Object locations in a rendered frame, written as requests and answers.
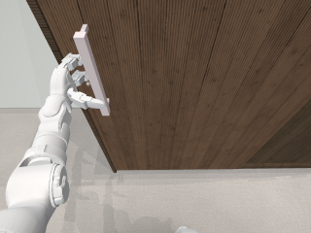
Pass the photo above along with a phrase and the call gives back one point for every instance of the robot left upper arm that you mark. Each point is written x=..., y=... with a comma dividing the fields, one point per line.
x=34, y=193

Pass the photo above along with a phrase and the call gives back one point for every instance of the left robot hand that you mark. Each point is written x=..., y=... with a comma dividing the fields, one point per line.
x=62, y=81

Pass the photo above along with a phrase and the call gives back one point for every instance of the wardrobe door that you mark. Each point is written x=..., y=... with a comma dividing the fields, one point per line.
x=291, y=143
x=192, y=84

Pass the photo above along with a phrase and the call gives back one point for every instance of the handle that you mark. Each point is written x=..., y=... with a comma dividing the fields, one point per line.
x=84, y=49

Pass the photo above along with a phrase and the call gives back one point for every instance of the robot left forearm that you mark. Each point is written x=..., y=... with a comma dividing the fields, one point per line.
x=52, y=138

